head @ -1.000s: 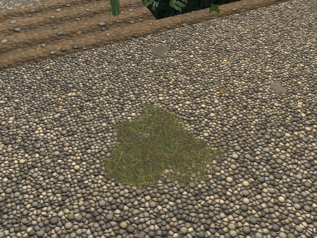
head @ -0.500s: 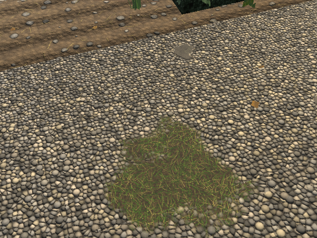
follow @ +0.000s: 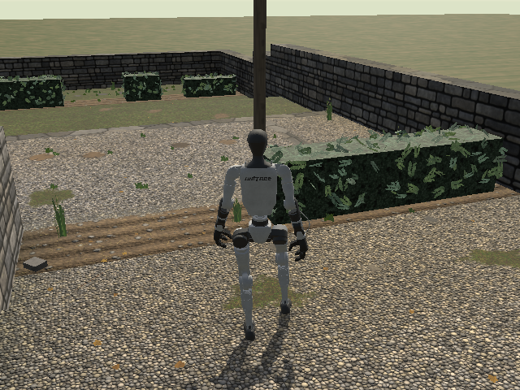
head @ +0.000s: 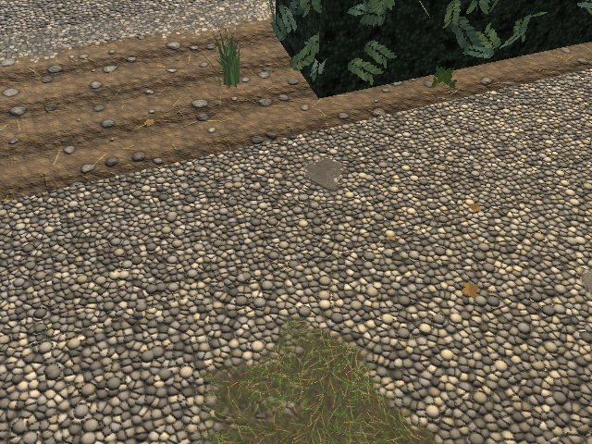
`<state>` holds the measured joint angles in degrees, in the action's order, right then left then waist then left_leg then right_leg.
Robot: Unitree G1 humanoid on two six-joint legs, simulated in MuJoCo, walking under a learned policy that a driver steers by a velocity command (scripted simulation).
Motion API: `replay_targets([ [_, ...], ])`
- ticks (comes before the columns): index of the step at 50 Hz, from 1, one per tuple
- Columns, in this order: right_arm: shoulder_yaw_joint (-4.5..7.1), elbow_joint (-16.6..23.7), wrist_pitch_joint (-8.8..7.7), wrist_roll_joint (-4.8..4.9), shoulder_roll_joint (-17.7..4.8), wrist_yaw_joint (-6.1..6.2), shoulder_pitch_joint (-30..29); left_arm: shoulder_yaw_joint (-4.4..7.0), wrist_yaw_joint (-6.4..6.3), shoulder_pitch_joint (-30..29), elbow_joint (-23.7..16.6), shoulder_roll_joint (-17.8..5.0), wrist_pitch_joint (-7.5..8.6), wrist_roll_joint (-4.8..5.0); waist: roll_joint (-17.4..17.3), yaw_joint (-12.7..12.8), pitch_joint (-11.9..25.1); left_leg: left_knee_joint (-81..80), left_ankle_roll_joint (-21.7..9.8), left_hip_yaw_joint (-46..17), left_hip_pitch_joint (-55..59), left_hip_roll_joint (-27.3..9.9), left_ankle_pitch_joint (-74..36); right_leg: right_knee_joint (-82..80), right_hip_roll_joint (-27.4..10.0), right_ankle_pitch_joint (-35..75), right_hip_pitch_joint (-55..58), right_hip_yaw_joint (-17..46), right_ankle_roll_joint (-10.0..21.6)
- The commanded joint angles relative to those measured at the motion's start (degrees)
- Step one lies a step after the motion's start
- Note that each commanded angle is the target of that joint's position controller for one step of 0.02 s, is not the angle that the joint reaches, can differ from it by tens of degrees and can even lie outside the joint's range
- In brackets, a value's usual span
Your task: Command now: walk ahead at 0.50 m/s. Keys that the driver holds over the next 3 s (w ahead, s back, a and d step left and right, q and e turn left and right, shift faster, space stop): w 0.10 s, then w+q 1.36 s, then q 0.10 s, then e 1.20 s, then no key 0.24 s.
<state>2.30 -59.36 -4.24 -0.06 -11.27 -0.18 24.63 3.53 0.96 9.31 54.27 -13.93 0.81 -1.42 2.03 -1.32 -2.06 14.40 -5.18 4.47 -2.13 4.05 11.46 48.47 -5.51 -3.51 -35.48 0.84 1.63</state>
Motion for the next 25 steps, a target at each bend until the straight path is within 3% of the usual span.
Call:
replay_targets([
  [1, 0.63, 2.36, -1.00, 0.07, -6.87, 0.36, 0.21, -0.57, 0.56, -7.72, -4.95, -0.81, 1.12, 0.05, -5.71, -0.16, -3.87, -7.06, -5.09, -7.98, -3.76, -13.17, -17.83, -8.57, 1.28, 6.86, 0.42, -2.96, -0.37],
  [6, 0.69, 0.50, -0.36, -0.91, -7.76, 0.65, 3.67, -1.03, 0.25, -11.29, -6.97, -2.18, 0.90, 0.31, -6.69, -1.19, -4.21, -4.66, -5.82, -6.99, 0.82, -14.86, -24.04, -14.41, 2.98, 1.33, 5.76, -4.19, 0.96],
  [7, 1.01, 0.12, -0.28, -1.64, -8.71, 1.14, 3.77, -0.36, 0.24, -8.13, -5.80, -4.00, 1.16, -0.28, -7.82, 0.32, -3.18, -1.56, -6.42, -8.86, 4.71, -18.29, -29.99, -9.33, 1.70, 4.15, 5.42, -1.53, 2.47],
  [8, 1.25, 0.76, -0.19, -1.68, -9.17, 1.54, 1.61, 0.10, 0.11, -5.76, -5.30, -5.43, 1.69, -0.31, -6.08, 2.16, -2.56, 1.79, -6.00, -8.90, 6.84, -18.33, -32.62, -11.24, 1.50, 0.03, 5.30, 0.11, 3.28],
  [9, 1.55, 2.03, -0.06, -1.66, -9.88, 1.67, -0.98, 0.41, 0.06, -1.19, -3.49, -5.77, 2.28, -0.41, -5.52, 3.96, -0.76, 6.34, -5.80, -8.66, 6.47, -17.59, -37.83, -13.35, 3.07, -4.52, 10.54, -0.63, 4.08],
  [10, 1.44, 1.88, 0.30, -1.32, -9.69, 1.30, -0.24, 0.40, -0.19, 2.63, -2.51, -4.52, 2.86, 0.05, -3.37, 4.96, 1.00, 12.29, -5.44, -8.45, 4.87, -14.69, -37.46, -21.32, 7.08, -13.71, 18.04, -4.37, 3.83],
  [11, 0.96, 1.95, 0.34, -1.05, -7.82, 1.11, 0.67, 1.22, -0.67, 10.90, -0.30, -6.44, 3.71, -0.90, -0.02, 8.04, 5.02, 25.24, -4.19, -6.98, -3.34, -12.48, -33.64, -23.02, 2.53, -7.15, 32.89, 0.36, 5.90],
  [12, -0.29, 3.15, 0.30, 1.02, -2.32, 0.28, 7.65, 3.04, -1.17, 17.67, 0.15, -12.99, 3.88, -1.39, 11.63, 6.89, 15.13, 46.52, -0.26, -2.20, -23.15, -4.69, -6.85, -25.45, -13.40, -9.53, 53.84, 21.87, 12.77],
  [13, 0.75, 1.90, 0.65, -0.06, -5.78, 0.85, 7.08, 2.78, -0.67, 15.56, -0.43, -10.96, 3.12, 0.37, 9.50, 6.77, 15.62, 55.73, -0.44, -5.35, -31.30, -0.58, 18.61, -31.07, -17.85, -7.04, 51.26, 32.19, 15.13],
  [14, 2.08, 2.75, 0.80, -0.40, -9.33, 0.88, 2.64, 2.04, -0.34, 10.60, -1.62, -8.63, 2.90, 0.61, 3.27, 4.87, 8.18, 57.48, -1.00, -9.00, -32.61, -4.43, 14.85, -32.11, -16.13, -5.39, 43.54, 24.25, 14.16],
  [15, 2.34, 3.57, 0.80, 0.05, -8.95, 0.63, -0.18, 1.40, -0.21, 6.12, -2.77, -6.09, 3.12, 0.24, 1.29, 3.37, 4.59, 55.75, -0.85, -9.34, -31.00, -6.46, 10.76, -33.74, -14.90, 0.24, 37.24, 17.98, 13.21],
  [16, 2.44, 3.54, 1.41, -0.06, -7.41, 0.23, -1.00, 0.94, -0.18, 4.69, -2.90, -4.21, 3.42, 0.14, 1.68, 2.01, 1.78, 52.79, -0.64, -9.55, -29.09, -8.41, 8.88, -35.63, -12.95, 1.75, 32.10, 12.24, 11.48],
  [17, 2.79, 4.34, 2.46, -0.83, -7.35, -0.31, -2.46, 0.50, -0.66, 3.94, -2.68, -3.04, 3.73, 0.67, 2.76, 1.25, -0.76, 49.71, 0.17, -9.01, -28.13, -9.19, 7.86, -37.41, -11.06, 1.60, 28.85, 8.68, 9.62],
  [19, 2.74, 4.94, 4.41, -2.12, -5.32, -1.05, -3.27, 0.92, -1.42, 6.68, -1.86, -4.32, 4.45, 0.70, 2.15, 1.02, -1.05, 50.27, 1.29, -7.11, -27.95, -8.85, 5.14, -38.58, -10.38, 4.39, 27.86, 4.73, 9.42],
  [20, 2.80, 5.74, 5.06, -1.98, -5.06, -1.35, -4.31, 1.05, -1.66, 7.75, -1.70, -4.84, 4.66, 0.74, 1.18, 0.59, -1.29, 49.40, 1.68, -7.14, -29.66, -9.22, 2.92, -38.76, -10.14, 7.00, 28.31, 2.46, 9.33],
  [21, 2.88, 6.67, 5.39, -1.59, -5.22, -1.83, -5.76, 1.19, -1.47, 8.36, -1.62, -5.66, 5.30, 0.10, 0.95, 0.86, -1.24, 48.32, 2.14, -6.29, -31.42, -9.34, -1.19, -39.24, -9.32, 6.18, 28.75, 0.18, 9.74],
  [22, 3.15, 7.11, 5.71, -2.09, -5.73, -2.04, -6.76, 1.35, -1.39, 9.43, -1.04, -6.13, 5.87, -0.35, 1.03, 0.84, -1.17, 48.60, 1.91, -7.12, -33.66, -9.85, -4.54, -37.84, -10.20, 8.29, 30.21, -0.21, 9.97],
  [23, 3.48, 7.85, 5.57, -1.43, -5.88, -2.17, -8.97, 0.95, -1.25, 9.73, -0.84, -5.12, 6.46, -0.24, 0.68, 0.56, -2.31, 45.15, 2.07, -6.62, -36.34, -9.42, -8.69, -37.80, -8.13, 6.75, 30.52, -2.58, 9.03],
  [24, 3.70, 8.72, 5.26, -1.59, -6.01, -2.01, -11.89, 0.62, -1.57, 10.55, 0.46, -4.02, 7.13, 0.30, 1.45, 0.64, -2.66, 41.55, 2.17, -8.27, -38.66, -9.68, -12.46, -36.91, -8.04, 4.82, 32.85, -3.18, 6.73],
  [25, 3.75, 8.89, 5.12, -1.76, -5.95, -2.00, -12.70, 0.51, -1.85, 11.74, 0.75, -4.04, 7.49, 0.46, 1.95, 1.06, -2.64, 40.03, 2.20, -8.02, -39.88, -9.34, -15.18, -36.03, -8.17, 5.24, 33.92, -3.86, 6.34],
])
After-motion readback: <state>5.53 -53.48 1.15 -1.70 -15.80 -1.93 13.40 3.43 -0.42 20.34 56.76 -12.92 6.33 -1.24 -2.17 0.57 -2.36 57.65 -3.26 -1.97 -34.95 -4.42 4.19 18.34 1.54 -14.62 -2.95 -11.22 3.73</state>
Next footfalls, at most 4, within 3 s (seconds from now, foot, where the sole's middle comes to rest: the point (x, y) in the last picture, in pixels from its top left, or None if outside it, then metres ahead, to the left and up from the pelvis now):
0.22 right None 0.25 -0.13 -0.78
0.84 left None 0.56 0.14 -0.93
1.28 right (267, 349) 0.83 0.06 -0.93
1.72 left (153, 357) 0.81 0.37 -0.93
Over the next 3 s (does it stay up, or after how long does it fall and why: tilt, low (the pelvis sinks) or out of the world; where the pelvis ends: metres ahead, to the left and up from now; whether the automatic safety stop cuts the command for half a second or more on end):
stays up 0.75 0.23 -0.15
